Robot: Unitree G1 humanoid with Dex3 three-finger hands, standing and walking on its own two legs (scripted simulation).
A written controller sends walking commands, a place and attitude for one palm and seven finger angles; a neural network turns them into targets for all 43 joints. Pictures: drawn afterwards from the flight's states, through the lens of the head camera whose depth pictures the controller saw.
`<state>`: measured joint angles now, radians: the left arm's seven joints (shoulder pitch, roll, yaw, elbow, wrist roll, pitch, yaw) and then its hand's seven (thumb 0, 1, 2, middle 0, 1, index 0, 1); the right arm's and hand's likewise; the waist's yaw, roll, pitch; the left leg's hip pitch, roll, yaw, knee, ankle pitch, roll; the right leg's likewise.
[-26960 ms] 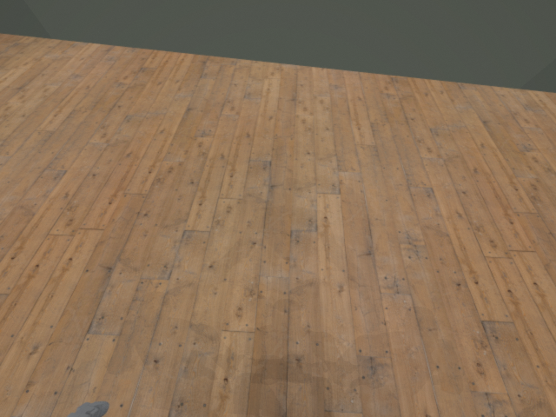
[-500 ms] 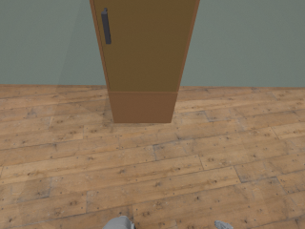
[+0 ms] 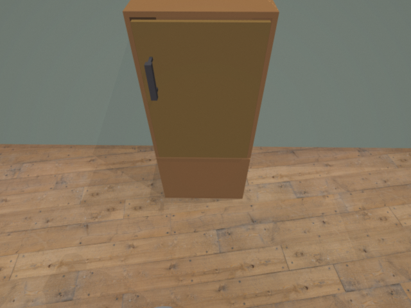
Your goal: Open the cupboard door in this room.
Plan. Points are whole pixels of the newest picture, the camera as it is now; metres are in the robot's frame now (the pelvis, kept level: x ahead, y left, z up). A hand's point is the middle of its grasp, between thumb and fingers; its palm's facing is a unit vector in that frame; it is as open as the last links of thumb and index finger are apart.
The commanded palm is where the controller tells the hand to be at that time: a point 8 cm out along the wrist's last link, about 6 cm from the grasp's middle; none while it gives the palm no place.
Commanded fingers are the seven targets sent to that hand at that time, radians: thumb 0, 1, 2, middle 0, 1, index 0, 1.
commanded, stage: take the last steps up to it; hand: left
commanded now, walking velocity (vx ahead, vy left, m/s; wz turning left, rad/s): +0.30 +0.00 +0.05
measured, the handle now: (152, 78) +0.78 +0.23 +0.03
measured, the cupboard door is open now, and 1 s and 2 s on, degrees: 0 0 0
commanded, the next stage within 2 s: come to a stop and stand still in 0.50 s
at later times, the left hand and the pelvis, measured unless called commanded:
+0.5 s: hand (124, 280) +0.22 +0.22 -0.17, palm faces +0.03 -0.98 -0.19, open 7.4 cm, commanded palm none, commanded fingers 0.00 0.90 0.90 -0.20 -0.30 -0.20 -0.30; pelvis +0.15 +0.03 +0.00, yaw -1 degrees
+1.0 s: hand (133, 253) +0.28 +0.21 -0.18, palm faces +0.05 -0.97 -0.23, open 7.3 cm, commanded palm none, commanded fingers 0.00 0.90 0.90 -0.20 -0.30 -0.20 -0.30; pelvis +0.22 +0.02 -0.01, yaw +0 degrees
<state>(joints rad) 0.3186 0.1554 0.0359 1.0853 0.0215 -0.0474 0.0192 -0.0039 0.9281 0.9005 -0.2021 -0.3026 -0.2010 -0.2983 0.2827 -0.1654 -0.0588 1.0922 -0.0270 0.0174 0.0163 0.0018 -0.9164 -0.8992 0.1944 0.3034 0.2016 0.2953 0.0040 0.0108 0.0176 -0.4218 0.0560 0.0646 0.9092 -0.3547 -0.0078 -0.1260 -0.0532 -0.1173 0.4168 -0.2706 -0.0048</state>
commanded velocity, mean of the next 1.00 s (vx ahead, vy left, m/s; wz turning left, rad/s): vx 0.05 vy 0.01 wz -0.02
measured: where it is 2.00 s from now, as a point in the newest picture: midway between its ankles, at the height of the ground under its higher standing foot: outside the picture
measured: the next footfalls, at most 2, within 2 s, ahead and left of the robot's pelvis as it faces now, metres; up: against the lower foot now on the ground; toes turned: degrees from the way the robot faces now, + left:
left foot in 0.18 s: +0.13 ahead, +0.16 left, +0.00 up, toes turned +10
right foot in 0.60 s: +0.32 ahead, -0.11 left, +0.00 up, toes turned -10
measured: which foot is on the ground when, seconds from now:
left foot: up 0.00-0.16, down 0.18-0.60, up 0.62-1.00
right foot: down 0.00-0.18, up 0.20-0.58, down 0.60-1.00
